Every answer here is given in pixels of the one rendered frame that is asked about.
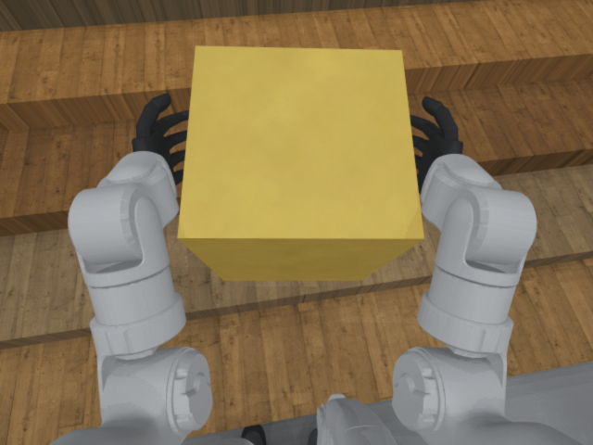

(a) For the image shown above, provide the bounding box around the robot left forearm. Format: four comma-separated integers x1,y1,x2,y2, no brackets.
68,151,186,418

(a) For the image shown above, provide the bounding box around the robot left foot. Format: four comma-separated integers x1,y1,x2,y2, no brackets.
241,425,266,445

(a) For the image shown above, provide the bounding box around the robot right hand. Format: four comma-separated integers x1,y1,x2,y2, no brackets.
410,96,463,194

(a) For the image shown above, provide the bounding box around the carton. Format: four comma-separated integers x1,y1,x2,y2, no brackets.
177,45,424,281

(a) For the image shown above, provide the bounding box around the robot right thigh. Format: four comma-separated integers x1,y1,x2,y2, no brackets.
317,398,397,445

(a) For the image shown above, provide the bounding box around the robot right forearm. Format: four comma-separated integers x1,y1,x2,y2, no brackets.
417,154,537,410

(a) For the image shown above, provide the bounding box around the robot right upper arm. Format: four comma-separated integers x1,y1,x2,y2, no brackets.
392,347,583,445

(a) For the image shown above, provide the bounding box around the robot left hand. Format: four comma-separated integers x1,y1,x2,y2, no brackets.
132,93,189,185

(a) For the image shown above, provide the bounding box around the robot left upper arm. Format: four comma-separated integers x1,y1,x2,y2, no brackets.
49,347,213,445

